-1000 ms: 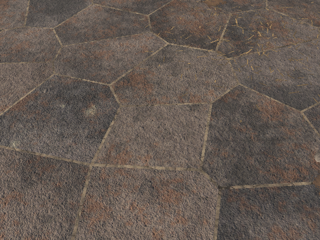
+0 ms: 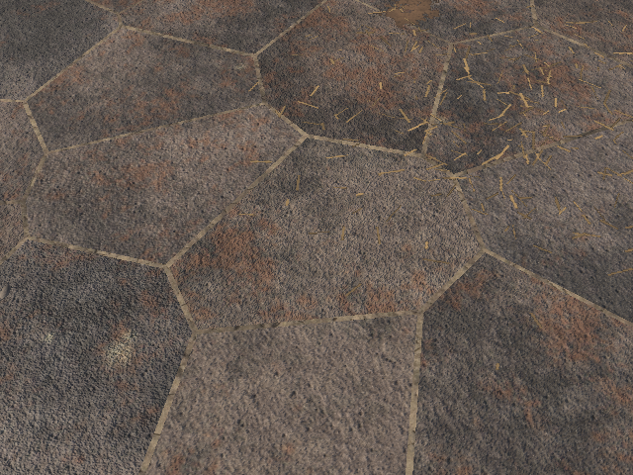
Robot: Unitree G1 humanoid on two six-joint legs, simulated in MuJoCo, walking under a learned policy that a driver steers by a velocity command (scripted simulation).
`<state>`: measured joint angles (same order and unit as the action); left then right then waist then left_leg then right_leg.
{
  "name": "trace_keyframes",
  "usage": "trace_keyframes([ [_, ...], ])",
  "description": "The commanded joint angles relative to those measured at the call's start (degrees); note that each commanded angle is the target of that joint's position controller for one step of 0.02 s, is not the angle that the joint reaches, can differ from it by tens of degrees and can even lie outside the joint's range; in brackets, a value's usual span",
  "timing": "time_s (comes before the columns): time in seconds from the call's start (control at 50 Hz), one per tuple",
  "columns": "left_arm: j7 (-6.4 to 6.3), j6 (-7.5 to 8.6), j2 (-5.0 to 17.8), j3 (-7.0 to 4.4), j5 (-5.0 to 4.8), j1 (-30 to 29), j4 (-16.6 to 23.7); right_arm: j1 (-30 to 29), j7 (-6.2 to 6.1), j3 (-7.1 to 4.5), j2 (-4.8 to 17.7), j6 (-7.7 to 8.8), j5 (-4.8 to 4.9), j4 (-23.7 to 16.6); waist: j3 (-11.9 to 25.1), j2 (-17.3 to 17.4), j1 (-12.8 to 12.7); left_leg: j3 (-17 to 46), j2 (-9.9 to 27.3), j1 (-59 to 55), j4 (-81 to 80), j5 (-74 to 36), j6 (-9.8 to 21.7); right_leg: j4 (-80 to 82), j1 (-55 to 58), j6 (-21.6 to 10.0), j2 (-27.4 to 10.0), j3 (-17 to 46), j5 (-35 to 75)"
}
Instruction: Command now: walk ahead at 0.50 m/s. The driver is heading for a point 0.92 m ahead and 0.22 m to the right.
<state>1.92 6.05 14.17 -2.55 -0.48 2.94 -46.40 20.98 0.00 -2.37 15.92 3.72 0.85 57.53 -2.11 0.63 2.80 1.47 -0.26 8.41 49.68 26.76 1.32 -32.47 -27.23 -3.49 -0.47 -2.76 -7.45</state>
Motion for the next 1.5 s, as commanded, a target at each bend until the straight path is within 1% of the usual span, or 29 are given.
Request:
trace_keyframes([
  [0.02,-0.63,-0.28,9.3,-2.50,0.10,15.8,-1.4,-3.3,0.50,-1.07,8.0,3.39,2.05,-5.9,11.9,-8.5,-8.1,3.9,3.3,35.3,26.2,-0.9,2.3,16.1,39.0,-11.4,-19.2,31.2,-8.2],
  [0.04,-0.52,-0.19,7.9,-1.98,0.48,11.8,-0.8,-5.5,0.20,-1.10,7.2,3.37,1.46,-6.1,7.2,-4.4,-6.3,2.6,5.8,33.3,22.3,-5.7,2.2,18.2,30.5,-10.3,-16.8,24.9,-2.8],
  [0.08,-0.22,0.20,5.8,-1.37,1.15,8.7,-0.7,-4.6,-0.08,-1.46,5.5,2.00,0.34,-5.6,4.1,-4.9,-3.0,2.9,8.4,27.0,16.6,-10.6,1.6,21.9,21.5,-9.1,-13.5,18.2,2.5],
  [0.14,-0.32,0.75,7.4,-1.80,0.74,10.2,-2.1,-5.0,-0.28,-1.20,3.2,0.46,-0.13,-5.9,2.3,-4.1,-1.7,2.0,9.0,27.2,11.2,-14.3,0.1,25.0,18.1,-10.3,-12.6,13.3,8.5],
  [0.28,-2.00,-0.09,9.3,-2.17,0.01,16.2,-5.2,-19.5,0.55,-0.61,1.9,1.14,-0.36,-10.3,-1.4,-3.7,-5.5,-1.2,6.3,27.4,-13.1,-33.5,-1.3,27.2,19.4,-7.8,-9.6,5.4,8.6],
  [0.4,-2.52,-1.74,10.2,-2.83,-0.65,20.0,-8.2,-25.6,2.27,-0.60,3.5,1.95,0.20,-13.3,-2.7,-4.0,-5.9,-0.4,5.0,29.0,-20.4,-27.6,1.4,22.0,31.4,-6.8,-14.7,6.5,12.6],
  [0.44,-2.70,-2.35,11.1,-3.14,-0.61,18.6,-8.0,-21.8,2.50,-1.39,5.3,2.19,0.24,-12.6,0.1,-5.4,-3.2,-2.2,2.9,22.1,-21.2,-23.2,2.9,16.9,33.1,-5.6,-14.8,6.1,23.9],
  [0.48,-2.83,-2.96,9.3,-2.30,-0.05,17.6,-7.2,-5.5,1.85,-3.88,9.9,2.13,-0.08,-7.7,10.4,-4.0,4.2,-2.7,2.1,-1.8,-20.8,-24.2,6.2,-2.8,25.8,-2.7,-9.6,2.2,31.3],
  [0.5,-2.40,-2.28,4.4,-0.64,0.75,22.8,-5.7,3.0,1.37,-5.27,15.5,1.89,-1.24,-6.2,19.8,6.4,3.8,18.4,16.6,-25.0,-20.4,-20.9,13.7,-24.9,5.2,0.9,-2.9,-0.5,11.2],
  [0.52,-2.03,-0.87,1.5,0.41,0.39,24.9,-6.7,4.8,1.65,-4.72,14.1,1.61,-0.55,-5.4,24.8,14.5,3.1,39.1,22.9,-32.8,-29.8,-11.5,18.6,-37.3,-8.4,2.3,4.4,5.8,-26.3],
  [0.54,-1.72,0.23,7.8,-1.20,-1.41,19.3,-5.7,1.7,1.63,-3.41,10.0,1.78,0.10,-5.8,17.6,10.0,3.8,35.0,20.8,-27.9,-32.1,-6.0,15.6,-42.6,-14.9,1.1,0.8,9.8,-25.5],
  [0.56,-1.76,0.77,9.1,-1.55,-2.43,15.1,-4.5,-3.5,1.40,-2.87,8.0,1.91,-0.05,-7.0,10.6,7.1,2.6,26.6,19.6,-19.4,-33.4,-8.3,13.2,-41.9,-16.7,0.2,-2.3,8.5,-19.8],
  [0.6,-2.50,-0.02,8.3,-2.14,-1.53,13.2,-4.6,-10.1,1.45,-1.79,4.3,2.39,-1.14,-8.0,4.0,3.6,-0.9,15.3,15.6,-4.9,-37.7,-15.8,10.5,-35.7,-11.0,0.4,-6.7,7.8,-11.0],
  [0.66,-2.61,-2.34,4.6,-1.96,-1.46,15.7,-5.3,-10.4,1.41,-1.83,4.0,3.21,-1.76,-6.7,2.4,4.7,-3.4,7.1,14.0,2.0,-42.1,-21.4,10.3,-32.5,-6.5,1.1,-8.0,8.6,-6.6],
  [0.7,-2.75,-2.92,4.7,-2.19,-1.26,13.3,-4.1,-9.2,0.79,-2.25,5.4,3.47,-1.99,-5.7,0.8,3.2,-3.3,3.3,13.9,1.7,-43.3,-25.4,10.4,-28.9,-10.2,1.8,-7.8,9.7,-1.7],
  [0.82,-1.20,-2.26,3.1,-1.64,-0.51,3.9,-0.5,-7.2,-0.82,-2.23,6.8,3.07,-1.59,-4.9,-1.5,1.7,-0.6,-7.2,12.0,-1.4,-44.8,-30.8,7.7,-10.1,-10.5,2.3,-5.9,5.3,14.5],
  [0.92,0.73,-2.35,2.3,-0.87,-0.61,-3.8,4.4,-1.8,-1.25,-2.74,8.0,0.87,-0.68,-3.0,-3.7,0.6,1.8,-10.0,15.9,-14.2,-40.0,-39.0,7.3,-3.3,-15.8,0.5,-4.8,1.8,9.0],
  [0.98,1.88,-2.60,4.3,-1.77,-0.78,-2.0,6.2,-3.5,-1.83,-3.41,10.0,-0.65,-0.36,-4.1,-0.6,3.4,-1.2,-12.4,16.9,-17.5,-31.0,-62.2,5.7,-2.8,-9.2,-2.2,-0.9,-2.8,0.5],
  [1.02,1.77,-2.92,8.3,-3.99,-1.02,9.1,4.4,-5.3,-2.37,-3.72,11.1,-1.58,-0.31,-5.2,6.0,4.6,-7.7,-13.9,15.4,-14.5,-14.6,-73.2,3.9,-1.2,6.5,-5.2,3.5,-4.7,-1.6],
  [1.04,0.80,-3.17,12.3,-6.02,-1.01,18.7,2.3,-5.9,-2.51,-3.46,10.8,-1.41,-0.35,-6.1,10.9,1.6,-12.5,-14.3,12.9,-4.0,0.3,-62.4,1.7,2.6,23.1,-8.0,2.1,1.0,0.8],
  [1.06,-0.35,-3.48,18.3,-7.34,-1.11,21.7,1.7,-1.7,-1.54,-1.26,3.3,0.02,-2.16,-8.7,15.9,-12.2,-8.4,-12.9,3.4,21.0,21.5,-16.6,-1.9,4.2,43.8,-16.6,-12.3,28.3,-3.0],
  [1.08,-0.21,-2.79,16.9,-6.35,-0.59,22.0,3.1,-3.1,-0.40,-0.63,3.5,2.89,-0.89,-10.1,23.5,-11.3,-8.3,0.6,-3.5,32.8,31.9,7.7,-1.9,13.6,52.1,-23.1,-19.8,51.8,-7.0],
  [1.1,-0.23,-2.33,12.9,-5.23,-0.07,20.9,3.0,-9.7,0.45,-1.72,7.1,4.68,1.29,-11.8,17.8,-7.1,-10.2,4.7,0.4,38.6,32.3,3.3,-0.3,15.1,49.2,-19.2,-17.6,43.6,-4.9],
  [1.12,-0.30,-1.91,10.7,-4.66,-0.37,17.3,3.5,-11.6,0.57,-1.59,7.1,5.53,1.60,-12.4,11.5,-3.7,-8.3,4.0,3.2,38.2,27.5,-2.1,0.6,15.2,40.7,-16.7,-15.0,34.6,-0.7],
  [1.16,-0.39,-1.72,7.4,-3.55,-0.13,10.3,5.5,-11.0,-0.17,-2.48,7.5,4.85,-0.45,-11.4,5.7,-0.1,-3.5,3.4,6.7,30.4,18.0,-7.2,-0.3,17.3,25.5,-13.8,-10.4,24.8,8.8],
  [1.24,-1.63,-1.58,9.9,-4.00,-0.17,10.8,6.3,-11.6,-0.51,-2.40,5.2,2.31,-1.73,-13.0,3.8,-2.1,-1.6,1.6,6.5,26.0,7.2,-13.1,-4.2,20.2,15.1,-13.9,-7.7,19.2,15.2],
  [1.34,-2.75,-2.42,11.0,-4.39,-0.61,14.8,5.6,-22.3,-0.07,-1.36,3.1,2.56,-1.16,-16.6,2.1,-5.2,-5.8,0.6,2.1,21.3,-14.7,-30.8,-5.2,19.1,11.4,-9.4,-3.7,16.2,6.4],
  [1.44,-3.50,-3.58,9.5,-4.01,-0.41,18.0,3.8,-23.1,1.14,-2.11,6.1,3.70,-1.41,-17.9,3.2,-7.2,-6.3,1.7,0.3,18.7,-22.1,-31.5,-2.6,9.6,19.7,-6.5,-6.4,20.4,13.4],
  [1.5,-3.93,-3.91,7.1,-3.14,0.21,15.6,5.3,-14.1,1.10,-2.93,8.4,4.82,-3.03,-15.9,8.6,-6.5,-1.4,1.4,2.5,4.8,-26.0,-42.3,1.8,-3.8,20.2,-2.3,-2.3,19.4,20.6],
])
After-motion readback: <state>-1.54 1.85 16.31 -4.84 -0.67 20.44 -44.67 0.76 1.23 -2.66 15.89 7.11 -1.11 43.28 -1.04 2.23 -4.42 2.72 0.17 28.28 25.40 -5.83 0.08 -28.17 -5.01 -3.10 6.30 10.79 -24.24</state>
